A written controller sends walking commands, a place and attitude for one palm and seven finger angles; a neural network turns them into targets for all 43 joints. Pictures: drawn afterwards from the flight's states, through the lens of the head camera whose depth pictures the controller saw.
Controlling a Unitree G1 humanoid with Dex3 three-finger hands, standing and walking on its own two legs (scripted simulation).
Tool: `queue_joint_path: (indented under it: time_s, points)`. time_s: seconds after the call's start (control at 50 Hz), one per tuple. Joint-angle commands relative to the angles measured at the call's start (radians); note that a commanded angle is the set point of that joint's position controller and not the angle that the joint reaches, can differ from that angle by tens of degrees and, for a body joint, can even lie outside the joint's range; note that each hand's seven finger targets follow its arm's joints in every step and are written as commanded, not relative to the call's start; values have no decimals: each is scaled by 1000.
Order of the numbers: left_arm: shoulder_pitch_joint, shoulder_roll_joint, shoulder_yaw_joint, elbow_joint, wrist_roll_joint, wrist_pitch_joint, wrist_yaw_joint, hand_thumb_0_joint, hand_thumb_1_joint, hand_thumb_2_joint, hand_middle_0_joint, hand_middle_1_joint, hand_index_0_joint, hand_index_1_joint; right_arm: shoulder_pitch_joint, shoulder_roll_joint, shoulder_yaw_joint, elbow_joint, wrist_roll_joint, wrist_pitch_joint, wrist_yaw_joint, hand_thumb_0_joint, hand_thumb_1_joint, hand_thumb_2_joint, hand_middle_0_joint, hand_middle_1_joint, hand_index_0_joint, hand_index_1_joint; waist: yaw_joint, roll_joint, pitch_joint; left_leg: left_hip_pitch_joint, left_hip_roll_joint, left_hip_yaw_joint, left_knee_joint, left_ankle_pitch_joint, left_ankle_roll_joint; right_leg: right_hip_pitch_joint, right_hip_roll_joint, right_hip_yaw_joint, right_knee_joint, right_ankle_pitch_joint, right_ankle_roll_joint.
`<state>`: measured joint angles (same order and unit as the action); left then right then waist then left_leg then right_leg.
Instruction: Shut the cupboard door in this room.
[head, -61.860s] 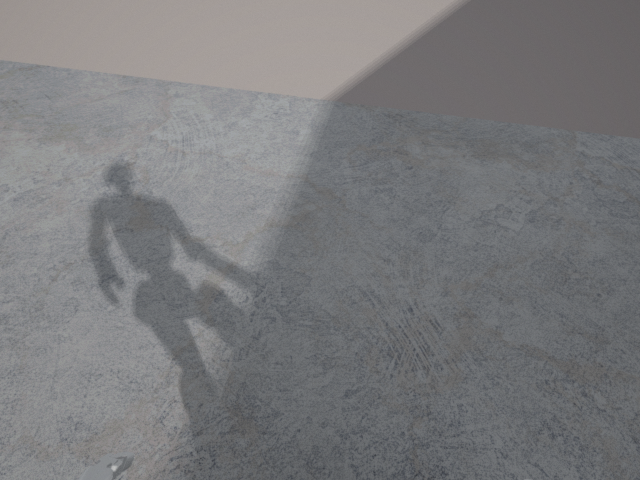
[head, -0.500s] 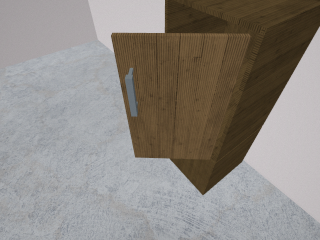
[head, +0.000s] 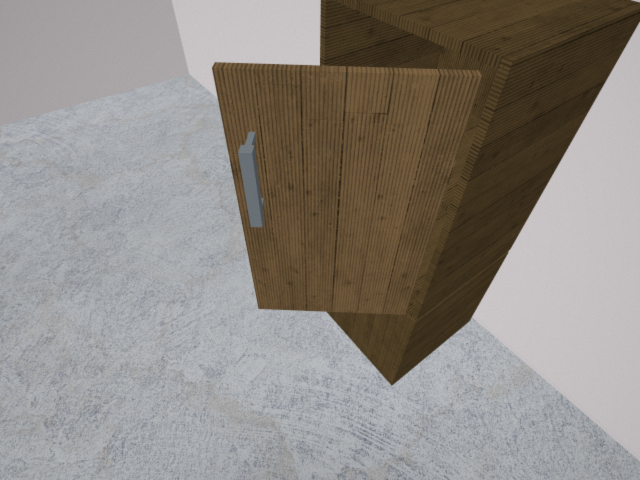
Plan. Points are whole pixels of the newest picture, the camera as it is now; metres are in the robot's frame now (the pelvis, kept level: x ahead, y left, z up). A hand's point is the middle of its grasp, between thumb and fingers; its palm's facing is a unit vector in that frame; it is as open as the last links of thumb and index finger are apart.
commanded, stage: come to a stop and stand still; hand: left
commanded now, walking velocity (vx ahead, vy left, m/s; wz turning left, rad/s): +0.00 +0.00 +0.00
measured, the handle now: (254, 181) +0.53 +0.14 +0.08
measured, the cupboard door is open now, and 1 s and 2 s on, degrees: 51 51 51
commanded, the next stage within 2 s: look again from close up in 0.66 s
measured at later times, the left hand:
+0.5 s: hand out of the picture +0.10 +0.21 -0.16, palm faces -0.04 -0.96 -0.29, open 7.4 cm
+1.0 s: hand out of the picture +0.08 +0.21 -0.16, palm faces -0.01 -0.96 -0.28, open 7.4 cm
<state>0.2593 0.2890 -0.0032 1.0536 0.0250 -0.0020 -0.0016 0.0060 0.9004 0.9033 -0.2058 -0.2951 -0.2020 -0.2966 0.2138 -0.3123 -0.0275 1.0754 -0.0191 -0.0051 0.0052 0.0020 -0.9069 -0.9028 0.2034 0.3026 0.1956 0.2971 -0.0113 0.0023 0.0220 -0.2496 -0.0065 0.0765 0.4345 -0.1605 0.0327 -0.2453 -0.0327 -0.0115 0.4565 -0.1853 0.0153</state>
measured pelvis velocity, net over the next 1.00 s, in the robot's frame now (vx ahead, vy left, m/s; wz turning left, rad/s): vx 0.04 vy -0.01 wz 0.01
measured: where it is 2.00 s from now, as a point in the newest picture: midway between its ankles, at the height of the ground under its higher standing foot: outside the picture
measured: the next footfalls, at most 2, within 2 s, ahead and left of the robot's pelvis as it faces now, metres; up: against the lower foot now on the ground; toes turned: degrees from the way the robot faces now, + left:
none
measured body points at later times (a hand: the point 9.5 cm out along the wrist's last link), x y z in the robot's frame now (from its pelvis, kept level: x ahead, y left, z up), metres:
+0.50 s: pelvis +0.03 -0.01 +0.01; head +0.04 -0.01 +0.46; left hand +0.11 +0.26 -0.13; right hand +0.10 -0.28 -0.14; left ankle +0.05 +0.10 -0.74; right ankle +0.04 -0.13 -0.74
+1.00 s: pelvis +0.04 -0.01 +0.01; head +0.05 +0.00 +0.46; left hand +0.08 +0.26 -0.14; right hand +0.11 -0.27 -0.14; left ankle +0.05 +0.10 -0.74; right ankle +0.04 -0.13 -0.74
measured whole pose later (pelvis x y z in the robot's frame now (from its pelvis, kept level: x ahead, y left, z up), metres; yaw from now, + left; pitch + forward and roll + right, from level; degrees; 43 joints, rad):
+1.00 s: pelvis +0.04 -0.01 +0.01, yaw +1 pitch -2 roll +0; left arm 0.19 0.27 -0.01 1.11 0.02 -0.01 0.01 0.00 0.90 0.90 -0.21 -0.29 -0.20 -0.30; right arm 0.13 -0.27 0.01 1.15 -0.01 -0.02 0.00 0.00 -0.91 -0.90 0.20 0.30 0.20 0.30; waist 0.00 -0.01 0.04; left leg -0.13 -0.01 0.06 0.33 -0.17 0.02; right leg -0.12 -0.03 -0.03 0.34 -0.19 0.01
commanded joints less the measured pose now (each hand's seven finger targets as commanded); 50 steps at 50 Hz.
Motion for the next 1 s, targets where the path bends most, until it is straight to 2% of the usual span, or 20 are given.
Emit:
queue_joint_path:
  time_s: [0.0,0.06,0.16,0.24,0.34,0.46,0.52,0.68,0.72,0.98]
  points:
    - [-32,187,36,-54,-5,-25,17,0,900,900,-200,-300,-200,-300,-37,-164,-31,-48,5,-24,-6,0,-900,-900,200,300,200,300,3,6,23,-1,111,-159,-147,-259,-2,-59,-92,127,-155,-237,-44]
    - [-43,186,33,-45,-6,-30,19,0,900,900,-200,-300,-200,-300,-38,-157,-27,-34,7,-27,-6,0,-900,-900,200,300,200,300,2,-22,3,25,108,-147,-130,-173,-5,-33,-97,127,-158,-175,-46]
    - [-63,180,28,-35,-9,-34,23,0,900,900,-200,-300,-200,-300,-53,-150,-19,-15,9,-32,-7,0,-900,-900,200,300,200,300,5,-27,-10,55,116,-138,-124,-45,-6,8,-99,111,-149,-53,-42]
    - [-70,172,25,-31,-11,-36,27,0,900,900,-200,-300,-200,-300,-63,-144,-14,-4,10,-33,-8,0,-900,-900,200,300,200,300,7,-15,-45,88,123,-132,-118,46,-7,52,-100,100,-136,54,-40]
    - [-83,166,24,-28,-10,-35,29,0,900,900,-200,-300,-200,-300,-82,-138,-10,3,9,-32,-9,0,-900,-900,200,300,200,300,9,-9,-52,105,126,-128,-125,84,-10,78,-99,92,-133,108,-36]
    - [-96,164,23,-25,-8,-33,29,0,900,900,-200,-300,-200,-300,-100,-132,-8,8,10,-30,-10,0,-900,-900,200,300,200,300,10,-2,-45,119,126,-126,-137,95,-14,89,-101,88,-148,116,-31]
    - [-95,159,23,-25,-8,-32,29,0,900,900,-200,-300,-200,-300,-104,-127,-8,7,10,-27,-10,0,-900,-900,200,300,200,300,10,-18,-35,123,127,-128,-140,87,-14,83,-98,87,-157,104,-30]
    - [-93,159,25,-17,-9,-34,29,0,900,900,-200,-300,-200,-300,-110,-136,-6,9,9,-30,-14,0,-900,-900,200,300,200,300,9,-2,-71,157,131,-126,-141,156,-15,119,-104,83,-153,175,-30]
    - [-88,159,24,-13,-8,-32,29,0,900,900,-200,-300,-200,-300,-113,-128,-5,11,10,-28,-14,0,-900,-900,200,300,200,300,13,-1,-44,146,129,-126,-146,134,-15,111,-101,80,-165,151,-28]
    - [-69,146,23,6,-9,-28,28,0,900,900,-200,-300,-200,-300,-91,-125,-1,23,10,-27,-16,0,-900,-900,200,300,200,300,10,-8,-27,144,127,-132,-170,91,-17,105,-101,75,-184,90,-24]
